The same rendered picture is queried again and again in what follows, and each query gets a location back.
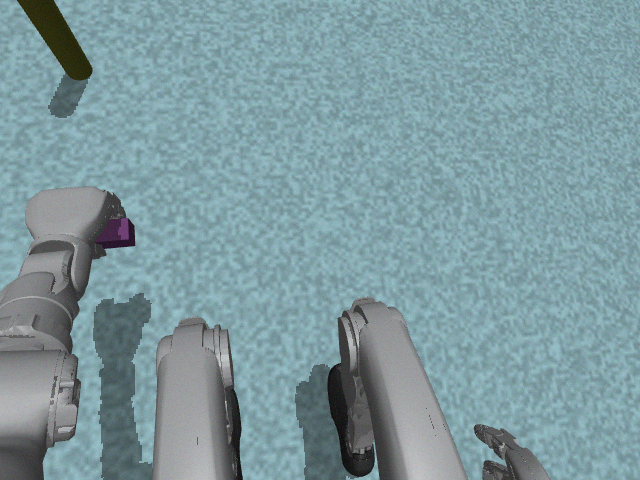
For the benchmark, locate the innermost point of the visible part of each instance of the right robot foot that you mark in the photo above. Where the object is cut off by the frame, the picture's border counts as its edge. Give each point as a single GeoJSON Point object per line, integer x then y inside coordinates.
{"type": "Point", "coordinates": [355, 464]}

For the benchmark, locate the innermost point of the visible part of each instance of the left robot hand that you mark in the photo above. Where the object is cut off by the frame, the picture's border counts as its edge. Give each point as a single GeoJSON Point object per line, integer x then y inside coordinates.
{"type": "Point", "coordinates": [81, 212]}

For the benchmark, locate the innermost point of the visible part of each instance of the right robot hand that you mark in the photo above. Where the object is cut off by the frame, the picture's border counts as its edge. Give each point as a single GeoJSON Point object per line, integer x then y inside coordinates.
{"type": "Point", "coordinates": [521, 463]}

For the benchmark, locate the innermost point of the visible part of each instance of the left robot arm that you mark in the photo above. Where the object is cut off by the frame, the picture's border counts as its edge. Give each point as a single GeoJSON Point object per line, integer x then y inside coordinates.
{"type": "Point", "coordinates": [39, 389]}

